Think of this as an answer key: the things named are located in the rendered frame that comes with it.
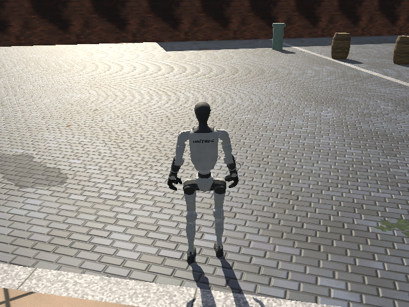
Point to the robot torso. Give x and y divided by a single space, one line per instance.
204 154

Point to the right robot upper arm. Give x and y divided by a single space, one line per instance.
226 145

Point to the left robot forearm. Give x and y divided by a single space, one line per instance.
174 170

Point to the robot left hand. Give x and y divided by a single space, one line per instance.
175 181

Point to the left robot upper arm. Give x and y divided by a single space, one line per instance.
183 136

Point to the robot right hand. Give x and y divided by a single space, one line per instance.
230 178

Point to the left robot foot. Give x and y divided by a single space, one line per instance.
190 257

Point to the right robot forearm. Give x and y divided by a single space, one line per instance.
232 168

